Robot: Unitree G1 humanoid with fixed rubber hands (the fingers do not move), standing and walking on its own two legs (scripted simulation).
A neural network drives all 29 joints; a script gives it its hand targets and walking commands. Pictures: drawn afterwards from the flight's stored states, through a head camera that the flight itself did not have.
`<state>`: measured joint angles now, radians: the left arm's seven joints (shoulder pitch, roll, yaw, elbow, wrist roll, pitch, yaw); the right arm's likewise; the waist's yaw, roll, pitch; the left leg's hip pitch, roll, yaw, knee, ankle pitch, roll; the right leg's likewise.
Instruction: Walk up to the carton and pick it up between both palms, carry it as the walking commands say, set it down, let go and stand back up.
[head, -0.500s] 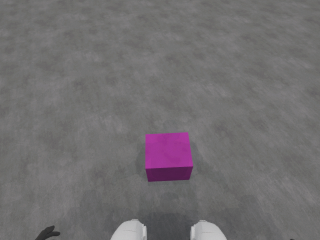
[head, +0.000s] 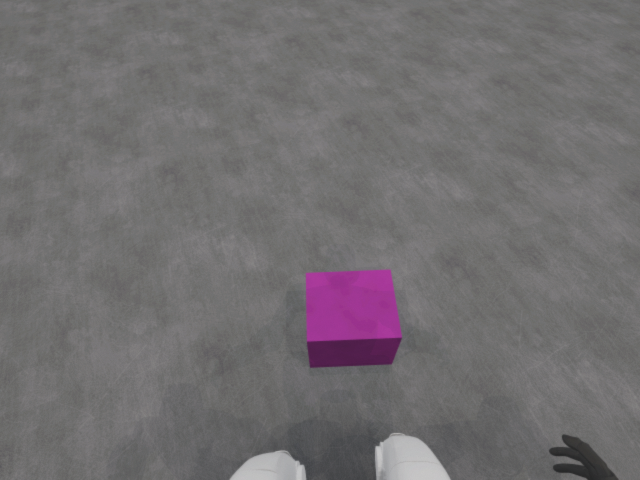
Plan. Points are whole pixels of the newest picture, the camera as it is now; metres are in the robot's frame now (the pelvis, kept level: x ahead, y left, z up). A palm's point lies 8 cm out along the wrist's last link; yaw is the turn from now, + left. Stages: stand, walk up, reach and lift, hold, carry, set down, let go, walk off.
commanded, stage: walk up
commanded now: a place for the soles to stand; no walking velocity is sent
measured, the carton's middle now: (349, 319) +0.59 -0.06 -0.63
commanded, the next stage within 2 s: none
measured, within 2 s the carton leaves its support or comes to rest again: neither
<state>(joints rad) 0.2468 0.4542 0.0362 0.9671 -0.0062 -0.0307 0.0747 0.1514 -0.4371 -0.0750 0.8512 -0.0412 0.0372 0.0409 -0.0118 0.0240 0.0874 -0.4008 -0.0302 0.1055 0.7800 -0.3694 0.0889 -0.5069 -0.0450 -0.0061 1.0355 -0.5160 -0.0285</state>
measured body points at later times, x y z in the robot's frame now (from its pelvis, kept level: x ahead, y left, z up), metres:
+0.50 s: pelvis +0.01 +0.01 +0.02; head +0.04 +0.01 +0.47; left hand +0.13 +0.31 -0.10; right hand +0.10 -0.31 -0.10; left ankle +0.03 +0.11 -0.71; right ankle +0.03 -0.11 -0.71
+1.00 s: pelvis +0.02 +0.00 +0.04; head +0.03 +0.00 +0.49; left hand +0.13 +0.30 -0.09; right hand +0.10 -0.31 -0.09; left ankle +0.03 +0.11 -0.71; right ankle +0.02 -0.12 -0.69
